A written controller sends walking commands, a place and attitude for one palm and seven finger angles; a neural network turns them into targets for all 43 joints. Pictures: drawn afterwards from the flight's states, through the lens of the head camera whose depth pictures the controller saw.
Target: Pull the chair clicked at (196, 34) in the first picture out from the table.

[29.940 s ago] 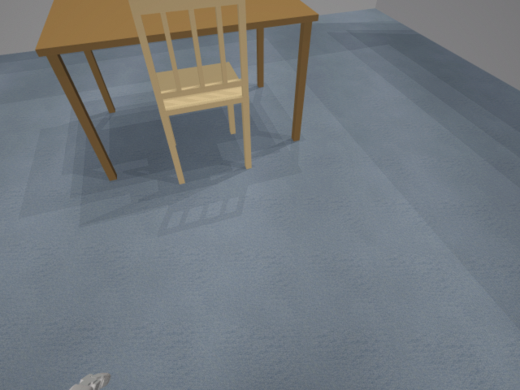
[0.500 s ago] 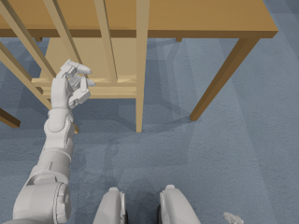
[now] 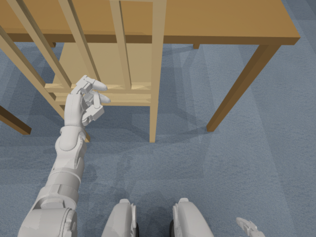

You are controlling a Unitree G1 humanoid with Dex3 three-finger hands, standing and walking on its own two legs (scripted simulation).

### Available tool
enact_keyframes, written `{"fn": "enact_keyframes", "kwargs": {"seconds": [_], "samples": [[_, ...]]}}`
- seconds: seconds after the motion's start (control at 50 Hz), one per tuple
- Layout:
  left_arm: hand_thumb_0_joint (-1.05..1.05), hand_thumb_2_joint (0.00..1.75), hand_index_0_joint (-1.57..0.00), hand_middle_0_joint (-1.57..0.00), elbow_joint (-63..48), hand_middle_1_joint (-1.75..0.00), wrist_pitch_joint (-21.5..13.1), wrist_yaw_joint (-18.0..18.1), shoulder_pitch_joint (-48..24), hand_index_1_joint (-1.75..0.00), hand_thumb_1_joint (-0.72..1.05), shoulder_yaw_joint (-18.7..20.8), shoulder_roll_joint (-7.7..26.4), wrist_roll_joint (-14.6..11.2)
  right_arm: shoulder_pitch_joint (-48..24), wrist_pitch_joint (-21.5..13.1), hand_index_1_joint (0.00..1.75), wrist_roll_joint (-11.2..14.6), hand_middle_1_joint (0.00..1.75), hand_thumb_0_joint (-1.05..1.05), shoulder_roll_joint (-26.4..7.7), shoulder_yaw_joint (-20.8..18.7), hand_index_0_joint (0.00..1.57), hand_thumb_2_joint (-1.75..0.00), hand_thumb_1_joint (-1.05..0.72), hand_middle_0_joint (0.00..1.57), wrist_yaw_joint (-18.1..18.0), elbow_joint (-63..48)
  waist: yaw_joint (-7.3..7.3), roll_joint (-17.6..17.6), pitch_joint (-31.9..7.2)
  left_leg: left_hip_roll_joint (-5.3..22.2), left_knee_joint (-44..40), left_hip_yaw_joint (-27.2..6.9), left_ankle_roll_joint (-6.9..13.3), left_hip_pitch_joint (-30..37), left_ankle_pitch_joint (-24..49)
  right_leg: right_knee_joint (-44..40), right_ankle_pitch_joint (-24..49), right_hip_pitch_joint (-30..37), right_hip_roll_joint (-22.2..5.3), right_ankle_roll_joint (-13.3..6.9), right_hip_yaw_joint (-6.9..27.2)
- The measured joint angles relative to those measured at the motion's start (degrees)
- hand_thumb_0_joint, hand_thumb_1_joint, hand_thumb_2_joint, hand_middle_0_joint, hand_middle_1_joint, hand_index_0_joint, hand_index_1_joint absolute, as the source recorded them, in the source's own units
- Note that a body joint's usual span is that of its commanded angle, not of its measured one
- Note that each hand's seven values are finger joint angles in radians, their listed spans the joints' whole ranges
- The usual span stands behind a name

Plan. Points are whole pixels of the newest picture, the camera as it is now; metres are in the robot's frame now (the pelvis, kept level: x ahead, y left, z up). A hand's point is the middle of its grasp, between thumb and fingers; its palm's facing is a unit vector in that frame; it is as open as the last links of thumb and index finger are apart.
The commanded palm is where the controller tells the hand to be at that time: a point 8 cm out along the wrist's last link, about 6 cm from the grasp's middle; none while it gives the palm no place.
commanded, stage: open the thumb and straighten the fingers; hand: left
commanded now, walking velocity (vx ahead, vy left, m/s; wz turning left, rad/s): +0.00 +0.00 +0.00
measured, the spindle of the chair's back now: (85, 52) +0.59 +0.19 +0.05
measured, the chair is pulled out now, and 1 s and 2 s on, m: -0.09 -0.09 -0.09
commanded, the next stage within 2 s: draw the fingers out of the gap in 0.82 s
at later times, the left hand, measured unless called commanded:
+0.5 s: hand (102, 105) +0.44 +0.13 +0.02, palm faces -0.03 -1.00 -0.05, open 12.6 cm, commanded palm +0.41 +0.18 +0.02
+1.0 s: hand (100, 104) +0.44 +0.14 +0.02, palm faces -0.02 -1.00 -0.05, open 17.5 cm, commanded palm +0.41 +0.19 +0.02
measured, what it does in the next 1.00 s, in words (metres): stands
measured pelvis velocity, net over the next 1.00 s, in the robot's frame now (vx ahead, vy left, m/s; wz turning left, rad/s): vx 0.00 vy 0.00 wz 0.00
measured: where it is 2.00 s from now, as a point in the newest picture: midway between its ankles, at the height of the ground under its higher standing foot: outside the picture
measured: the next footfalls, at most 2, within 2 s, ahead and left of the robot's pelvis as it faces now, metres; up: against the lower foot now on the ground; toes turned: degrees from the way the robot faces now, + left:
none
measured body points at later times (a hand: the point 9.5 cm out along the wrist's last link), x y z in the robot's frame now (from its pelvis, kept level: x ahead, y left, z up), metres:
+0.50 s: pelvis +0.00 +0.00 +0.00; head +0.14 +0.01 +0.43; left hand +0.43 +0.19 +0.03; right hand +0.08 -0.26 -0.12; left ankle +0.02 +0.10 -0.62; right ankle +0.02 -0.12 -0.62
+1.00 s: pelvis +0.00 +0.00 +0.00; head +0.13 +0.00 +0.43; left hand +0.43 +0.19 +0.02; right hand +0.08 -0.26 -0.12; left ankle +0.02 +0.10 -0.62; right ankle +0.02 -0.12 -0.62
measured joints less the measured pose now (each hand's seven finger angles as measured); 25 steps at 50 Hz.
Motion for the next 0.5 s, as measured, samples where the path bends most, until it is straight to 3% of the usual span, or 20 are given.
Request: {"fn": "enact_keyframes", "kwargs": {"seconds": [0.12,0.2,0.28,0.36,0.5], "samples": [[0.01,0.9,-0.5,-0.5,0.1,-1.45,-0.3,0.7,0.4,-1.45,0.9,0.1,-0.5,0.6,0.3,-0.5,0.3,0.0,0.3,0.01,0.1,0.2,0.2,-0.9,-0.91,0.2,-0.3,0.3,0.11,-0.2,-0.2,-0.1,-0.3,0.0,0.0,0.4,0.1,-0.1,0.0,0.3,-0.1,0.0,0.0],[0.01,0.85,-0.5,-0.5,0.6,-1.45,0.5,0.5,-0.4,-1.45,0.79,-0.2,0.7,1.8,0.3,-0.4,0.3,-0.1,0.3,0.01,0.1,0.2,0.2,-0.9,-0.91,0.2,-0.2,0.1,-0.13,-0.2,-0.2,-0.1,0.0,-0.1,-0.1,0.0,0.0,0.2,-0.1,0.0,0.0,-0.2,-0.1],[0.01,0.72,-0.5,-0.5,0.6,-1.45,1.4,-0.1,-0.7,-1.45,0.53,-0.3,0.7,0.9,0.4,-0.4,0.3,0.1,0.3,0.01,-0.1,0.1,0.2,-0.9,-0.91,0.2,-0.4,0.2,-0.1,0.0,0.1,0.0,-0.2,-0.2,-0.2,0.3,0.1,-0.1,0.0,0.2,0.0,-0.2,-0.1],[0.01,0.54,-0.49,-0.5,1.6,-1.43,1.7,-0.3,-1.5,-1.43,0.16,0.5,0.6,0.6,0.5,-0.7,0.3,0.1,0.3,0.01,-0.1,0.2,0.2,-0.9,-0.91,0.2,-0.6,0.4,-0.29,-0.2,0.1,0.0,-0.4,-0.1,-0.2,0.3,0.2,-0.3,0.0,0.2,0.0,-0.2,-0.1],[0.0,0.31,-0.41,-0.41,0.6,-1.18,0.9,-0.5,-1.1,-1.17,-0.32,1.0,1.1,0.7,1.0,-0.9,0.3,0.0,0.3,0.01,-0.1,0.0,0.2,-0.9,-0.91,0.2,-0.3,0.4,-0.46,-0.2,-0.1,0.2,-0.5,0.0,-0.3,0.3,0.0,-0.4,0.0,0.1,0.2,-0.2,0.1]]}}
